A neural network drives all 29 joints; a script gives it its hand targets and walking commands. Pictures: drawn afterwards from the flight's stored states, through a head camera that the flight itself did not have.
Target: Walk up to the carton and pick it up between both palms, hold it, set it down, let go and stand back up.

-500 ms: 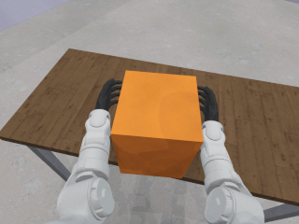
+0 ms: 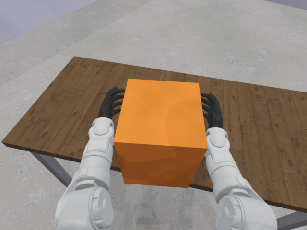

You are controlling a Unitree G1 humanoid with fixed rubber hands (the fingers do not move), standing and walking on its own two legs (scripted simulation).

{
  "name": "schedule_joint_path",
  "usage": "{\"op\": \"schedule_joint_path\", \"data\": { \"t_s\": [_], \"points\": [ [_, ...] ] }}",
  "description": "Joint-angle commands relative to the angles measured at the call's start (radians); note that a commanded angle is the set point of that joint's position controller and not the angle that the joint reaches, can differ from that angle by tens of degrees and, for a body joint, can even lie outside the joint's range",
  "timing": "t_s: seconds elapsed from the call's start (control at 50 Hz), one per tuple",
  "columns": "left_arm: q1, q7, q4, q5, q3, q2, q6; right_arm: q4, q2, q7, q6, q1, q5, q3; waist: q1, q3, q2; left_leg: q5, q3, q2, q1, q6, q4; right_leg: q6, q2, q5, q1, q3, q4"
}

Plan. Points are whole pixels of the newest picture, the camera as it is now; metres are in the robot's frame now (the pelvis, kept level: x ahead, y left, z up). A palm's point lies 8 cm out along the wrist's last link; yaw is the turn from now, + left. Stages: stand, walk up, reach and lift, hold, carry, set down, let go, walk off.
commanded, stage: reach and lift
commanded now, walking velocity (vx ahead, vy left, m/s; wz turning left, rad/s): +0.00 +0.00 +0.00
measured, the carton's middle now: (159, 136) +0.38 -0.01 +0.00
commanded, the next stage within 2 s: none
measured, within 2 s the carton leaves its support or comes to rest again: leaves its support in 0.08 s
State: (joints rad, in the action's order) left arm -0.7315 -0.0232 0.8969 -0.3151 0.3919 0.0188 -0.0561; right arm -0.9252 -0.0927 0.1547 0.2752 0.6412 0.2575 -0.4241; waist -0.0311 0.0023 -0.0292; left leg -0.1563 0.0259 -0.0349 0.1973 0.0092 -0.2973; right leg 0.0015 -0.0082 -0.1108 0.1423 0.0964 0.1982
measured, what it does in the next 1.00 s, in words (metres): stands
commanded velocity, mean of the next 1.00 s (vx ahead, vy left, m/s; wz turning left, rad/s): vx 0.00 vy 0.00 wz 0.00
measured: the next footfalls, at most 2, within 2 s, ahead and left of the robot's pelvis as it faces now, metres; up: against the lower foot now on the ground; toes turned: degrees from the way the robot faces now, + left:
none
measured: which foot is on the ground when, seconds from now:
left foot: down 0.00-1.00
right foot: down 0.00-1.00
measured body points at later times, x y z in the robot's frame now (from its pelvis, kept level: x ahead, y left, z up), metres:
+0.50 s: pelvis -0.02 +0.00 +0.00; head -0.03 +0.04 +0.45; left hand +0.40 +0.14 +0.14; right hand +0.38 -0.15 +0.14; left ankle -0.01 +0.12 -0.75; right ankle -0.01 -0.12 -0.75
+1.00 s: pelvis -0.03 +0.00 +0.00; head -0.05 +0.03 +0.45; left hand +0.38 +0.14 +0.17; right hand +0.37 -0.15 +0.16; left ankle -0.01 +0.12 -0.75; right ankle -0.01 -0.12 -0.75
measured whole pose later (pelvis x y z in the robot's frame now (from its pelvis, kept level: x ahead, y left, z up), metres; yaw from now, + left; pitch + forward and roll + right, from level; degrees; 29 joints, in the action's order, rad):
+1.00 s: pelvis -0.03 +0.00 +0.00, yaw +1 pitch -7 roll -1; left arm -0.73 -0.05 0.38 -0.35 0.33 0.05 0.50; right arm -0.72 0.00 0.17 -0.06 0.70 -0.04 -0.15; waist -0.07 -0.07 -0.08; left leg -0.15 0.01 -0.03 0.03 0.01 -0.30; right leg 0.00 -0.02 -0.13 -0.02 0.11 0.24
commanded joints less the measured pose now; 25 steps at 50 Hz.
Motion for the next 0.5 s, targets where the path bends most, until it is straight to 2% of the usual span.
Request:
{"op": "schedule_joint_path", "data": {
  "t_s": [0.0, 0.04, 0.06, 0.08, 0.12, 0.18, 0.2, 0.22, 0.24, 0.28, 0.32, 0.36, 0.42, 0.48],
  "points": [
    [-0.513, -0.102, -0.071, 0.032, -0.341, 0.557, -0.014, 0.097, -0.531, -0.144, 0.040, 0.581, 0.026, 0.383, -0.005, 0.547, 0.030, 0.327, 0.056, 0.041, -0.113, 0.019, -0.012, 0.018, 0.030, 0.401, -0.258, 0.008, 0.075],
    [-0.533, -0.097, -0.091, 0.050, -0.370, 0.574, 0.000, 0.118, -0.541, -0.143, 0.022, 0.600, -0.006, 0.413, -0.010, 0.553, 0.043, 0.325, 0.048, 0.044, -0.115, 0.020, -0.017, 0.014, 0.031, 0.401, -0.261, 0.006, 0.077],
    [-0.543, -0.094, -0.121, 0.062, -0.384, 0.580, 0.006, 0.147, -0.541, -0.142, 0.015, 0.618, -0.027, 0.435, -0.003, 0.577, 0.031, 0.343, 0.048, 0.042, -0.129, 0.023, -0.022, 0.019, 0.036, 0.414, -0.267, 0.004, 0.082],
    [-0.540, -0.093, -0.120, 0.064, -0.391, 0.587, 0.016, 0.158, -0.531, -0.142, 0.005, 0.629, -0.046, 0.449, 0.000, 0.586, 0.046, 0.343, 0.043, 0.042, -0.133, 0.028, -0.023, 0.017, 0.035, 0.403, -0.262, 0.004, 0.078],
    [-0.551, -0.091, -0.149, 0.076, -0.410, 0.599, 0.047, 0.148, -0.529, -0.138, -0.034, 0.615, -0.063, 0.455, -0.020, 0.547, 0.047, 0.314, 0.037, 0.046, -0.151, 0.027, -0.015, 0.015, 0.035, 0.357, -0.249, -0.001, 0.065],
    [-0.520, -0.107, -0.136, 0.055, -0.350, 0.575, 0.118, 0.167, -0.509, -0.133, -0.096, 0.639, -0.100, 0.460, 0.007, 0.442, -0.001, 0.242, 0.043, 0.053, -0.133, 0.010, 0.008, 0.026, 0.034, 0.289, -0.255, -0.009, 0.052],
    [-0.529, -0.116, -0.146, 0.061, -0.351, 0.570, 0.142, 0.168, -0.504, -0.132, -0.114, 0.638, -0.112, 0.446, -0.005, 0.403, 0.004, 0.190, 0.041, 0.051, -0.131, 0.005, 0.024, 0.025, 0.031, 0.245, -0.257, -0.009, 0.045],
    [-0.520, -0.126, -0.132, 0.048, -0.320, 0.564, 0.168, 0.161, -0.493, -0.133, -0.132, 0.645, -0.110, 0.437, 0.012, 0.359, -0.004, 0.155, 0.049, 0.057, -0.119, 0.000, 0.038, 0.027, 0.026, 0.208, -0.254, -0.010, 0.039],
    [-0.532, -0.135, -0.149, 0.040, -0.310, 0.555, 0.191, 0.154, -0.484, -0.131, -0.145, 0.649, -0.114, 0.423, 0.001, 0.334, -0.003, 0.123, 0.051, 0.055, -0.116, -0.003, 0.049, 0.029, 0.022, 0.171, -0.251, -0.011, 0.033],
    [-0.552, -0.141, -0.176, 0.046, -0.321, 0.572, 0.221, 0.194, -0.464, -0.134, -0.149, 0.695, -0.123, 0.409, -0.004, 0.358, 0.010, 0.140, 0.056, 0.055, -0.160, 0.008, 0.041, 0.027, 0.032, 0.145, -0.231, 0.004, 0.032],
    [-0.592, -0.138, -0.231, 0.051, -0.339, 0.582, 0.230, 0.198, -0.454, -0.138, -0.142, 0.705, -0.131, 0.395, -0.015, 0.402, 0.036, 0.192, 0.054, 0.051, -0.209, 0.023, 0.026, 0.018, 0.039, 0.154, -0.214, 0.014, 0.033],
    [-0.565, -0.129, -0.233, 0.036, -0.337, 0.572, 0.244, 0.180, -0.435, -0.143, -0.141, 0.698, -0.141, 0.392, -0.013, 0.391, 0.054, 0.239, 0.055, 0.055, -0.249, 0.030, 0.008, 0.015, 0.040, 0.159, -0.199, 0.023, 0.031],
    [-0.501, -0.135, -0.243, 0.009, -0.330, 0.572, 0.288, 0.158, -0.396, -0.137, -0.156, 0.650, -0.151, 0.380, -0.025, 0.308, 0.067, 0.268, 0.048, 0.049, -0.284, 0.043, 0.003, 0.013, 0.048, 0.141, -0.195, 0.032, 0.018],
    [-0.478, -0.145, -0.268, 0.006, -0.324, 0.561, 0.329, 0.168, -0.374, -0.130, -0.163, 0.651, -0.163, 0.378, -0.038, 0.269, 0.050, 0.248, 0.048, 0.049, -0.296, 0.042, 0.010, 0.017, 0.052, 0.109, -0.190, 0.041, 0.007]
  ]
}}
